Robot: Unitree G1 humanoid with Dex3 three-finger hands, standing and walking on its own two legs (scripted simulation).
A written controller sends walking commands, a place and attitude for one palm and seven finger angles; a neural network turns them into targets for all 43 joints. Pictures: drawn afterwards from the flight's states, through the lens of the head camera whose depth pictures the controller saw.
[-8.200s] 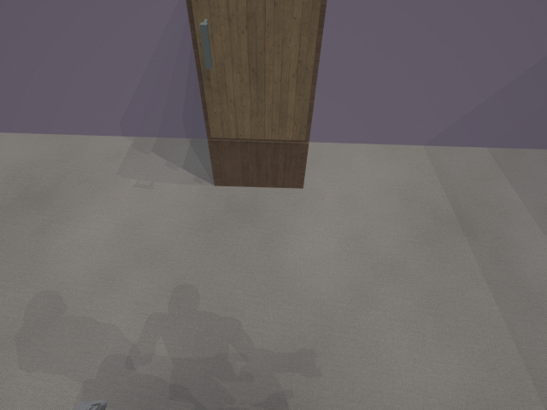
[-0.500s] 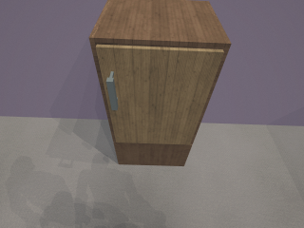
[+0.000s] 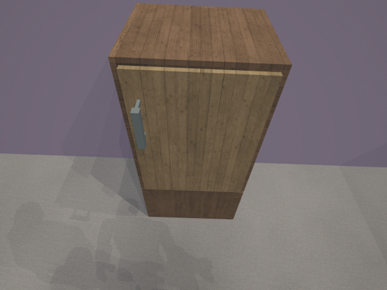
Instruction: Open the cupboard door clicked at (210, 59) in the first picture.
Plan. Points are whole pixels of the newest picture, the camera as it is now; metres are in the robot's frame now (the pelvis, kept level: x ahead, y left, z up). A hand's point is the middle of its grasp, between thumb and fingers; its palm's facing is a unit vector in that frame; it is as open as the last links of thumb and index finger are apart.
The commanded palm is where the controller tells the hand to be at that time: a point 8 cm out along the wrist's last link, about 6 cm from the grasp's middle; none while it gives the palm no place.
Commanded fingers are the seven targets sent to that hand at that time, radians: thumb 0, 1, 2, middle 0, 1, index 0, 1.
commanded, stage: raise the hand with hooked fingers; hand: left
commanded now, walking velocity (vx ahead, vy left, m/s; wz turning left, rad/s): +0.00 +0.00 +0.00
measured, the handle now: (140, 125) +0.56 +0.20 -0.02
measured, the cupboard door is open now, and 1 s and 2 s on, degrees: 0 0 0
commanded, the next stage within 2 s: none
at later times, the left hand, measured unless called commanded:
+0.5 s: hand (100, 287) +0.14 +0.20 -0.08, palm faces +0.13 -0.99 -0.01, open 8.9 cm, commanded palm +0.14 +0.26 -0.05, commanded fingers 0.00 0.34 0.66 -0.24 -0.66 -0.24 -0.66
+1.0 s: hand (89, 254) +0.19 +0.23 -0.04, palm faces +0.06 -1.00 -0.05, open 11.9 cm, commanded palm +0.17 +0.28 -0.03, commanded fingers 0.00 -0.24 0.41 -0.28 -1.03 -0.28 -1.03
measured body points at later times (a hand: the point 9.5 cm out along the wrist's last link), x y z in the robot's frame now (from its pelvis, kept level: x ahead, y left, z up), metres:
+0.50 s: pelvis -0.04 -0.03 -0.11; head +0.01 -0.02 +0.34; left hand +0.13 +0.25 -0.07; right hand +0.19 -0.27 -0.15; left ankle +0.01 +0.09 -0.74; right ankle -0.04 -0.11 -0.74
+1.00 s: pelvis -0.04 -0.01 -0.08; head +0.02 +0.00 +0.36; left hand +0.18 +0.28 -0.04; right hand +0.10 -0.27 -0.17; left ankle +0.01 +0.09 -0.74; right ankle -0.04 -0.11 -0.74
